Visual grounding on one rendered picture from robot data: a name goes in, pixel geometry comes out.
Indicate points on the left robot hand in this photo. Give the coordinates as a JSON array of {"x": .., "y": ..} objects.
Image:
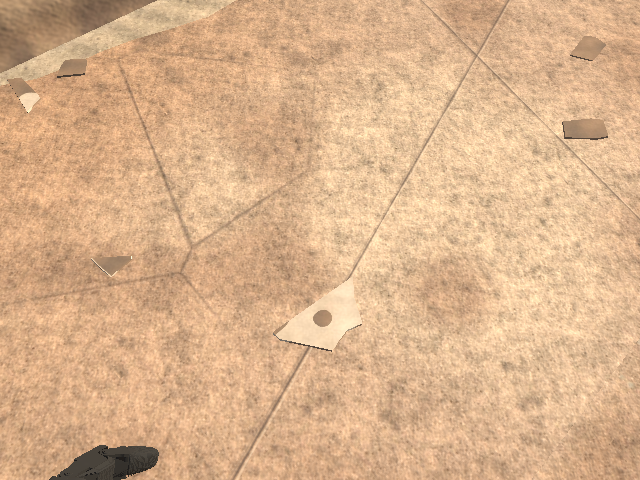
[{"x": 102, "y": 463}]

